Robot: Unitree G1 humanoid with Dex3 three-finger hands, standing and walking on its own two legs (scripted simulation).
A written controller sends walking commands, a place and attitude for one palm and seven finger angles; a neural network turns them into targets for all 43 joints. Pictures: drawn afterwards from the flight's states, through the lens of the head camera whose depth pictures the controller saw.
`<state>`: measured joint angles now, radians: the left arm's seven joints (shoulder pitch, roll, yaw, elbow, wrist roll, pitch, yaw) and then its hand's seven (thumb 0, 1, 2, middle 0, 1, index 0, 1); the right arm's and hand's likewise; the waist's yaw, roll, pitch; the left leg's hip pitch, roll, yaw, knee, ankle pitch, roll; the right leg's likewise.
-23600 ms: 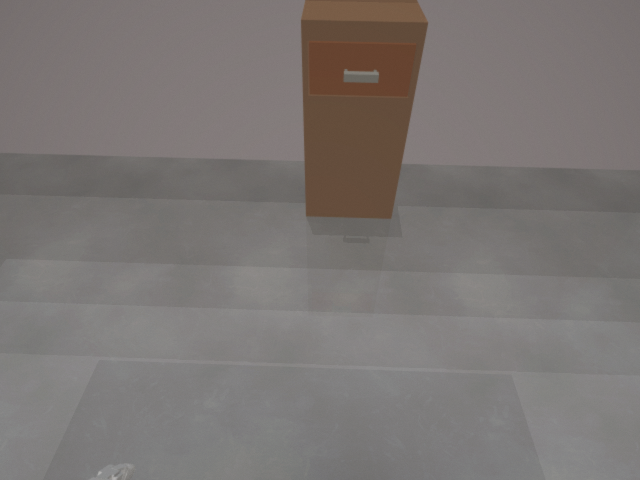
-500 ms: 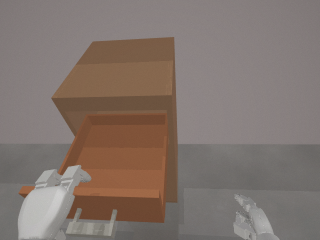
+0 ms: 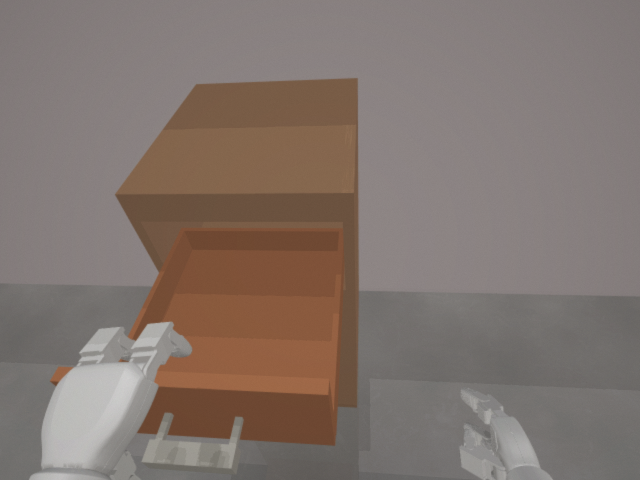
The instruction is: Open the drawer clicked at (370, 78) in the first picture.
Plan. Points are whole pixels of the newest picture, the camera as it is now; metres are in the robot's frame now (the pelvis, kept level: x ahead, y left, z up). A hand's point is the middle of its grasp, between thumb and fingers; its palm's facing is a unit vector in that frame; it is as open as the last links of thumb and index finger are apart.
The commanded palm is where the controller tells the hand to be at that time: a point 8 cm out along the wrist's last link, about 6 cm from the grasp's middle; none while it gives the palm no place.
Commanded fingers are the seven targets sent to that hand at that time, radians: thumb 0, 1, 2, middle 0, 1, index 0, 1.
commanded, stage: draw the hand back to the body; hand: left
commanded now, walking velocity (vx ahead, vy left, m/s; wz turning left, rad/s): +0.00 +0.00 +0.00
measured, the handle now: (197, 438) +0.18 +0.22 -0.06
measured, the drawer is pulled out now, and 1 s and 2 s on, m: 0.30 0.30 0.30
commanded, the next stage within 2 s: step back with the hand held close in 1.40 s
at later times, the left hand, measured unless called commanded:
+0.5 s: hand (138, 398) +0.15 +0.21 +0.12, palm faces +0.22 -0.67 -0.71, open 13.8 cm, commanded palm +0.12 +0.24 +0.17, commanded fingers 0.00 -0.29 0.39 -0.28 -1.07 -0.28 -1.07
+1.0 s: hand (121, 350) +0.18 +0.22 +0.17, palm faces +0.40 -0.81 -0.42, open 10.4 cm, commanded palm +0.13 +0.26 +0.19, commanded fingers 0.00 0.58 0.76 -0.22 -0.50 -0.22 -0.50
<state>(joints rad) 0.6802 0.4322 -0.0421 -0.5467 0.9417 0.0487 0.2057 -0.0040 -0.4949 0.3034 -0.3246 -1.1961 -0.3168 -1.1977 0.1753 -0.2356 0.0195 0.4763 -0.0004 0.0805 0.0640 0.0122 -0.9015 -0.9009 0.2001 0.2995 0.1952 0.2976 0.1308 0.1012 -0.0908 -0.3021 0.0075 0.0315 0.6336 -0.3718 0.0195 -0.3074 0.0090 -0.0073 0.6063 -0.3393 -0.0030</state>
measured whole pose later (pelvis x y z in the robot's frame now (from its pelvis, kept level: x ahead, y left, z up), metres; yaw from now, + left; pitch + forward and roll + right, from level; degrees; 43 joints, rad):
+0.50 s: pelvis +0.00 -0.01 +0.01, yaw +2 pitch -2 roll +0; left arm 0.64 0.36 0.12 -0.51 0.29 -0.03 0.13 -0.01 -0.48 0.31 -0.32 -1.18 -0.32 -1.19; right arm 0.16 -0.23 0.02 0.51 0.02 -0.01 -0.03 0.01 -0.90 -0.90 0.20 0.30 0.20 0.30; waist 0.08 0.10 0.01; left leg -0.18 0.00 0.01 0.53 -0.32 0.01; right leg -0.18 0.00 -0.03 0.51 -0.30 -0.01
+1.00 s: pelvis +0.01 -0.02 +0.02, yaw +3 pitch -2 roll +0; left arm 0.59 0.32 0.25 -0.51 -0.04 -0.09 0.11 0.00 0.24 0.62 -0.26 -0.71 -0.25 -0.72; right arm 0.18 -0.21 0.01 0.62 0.01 -0.12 -0.08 0.01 -0.90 -0.90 0.20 0.30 0.20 0.30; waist 0.06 0.07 0.00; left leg -0.09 0.00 -0.02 0.41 -0.28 0.00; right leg -0.08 0.01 -0.05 0.39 -0.27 -0.02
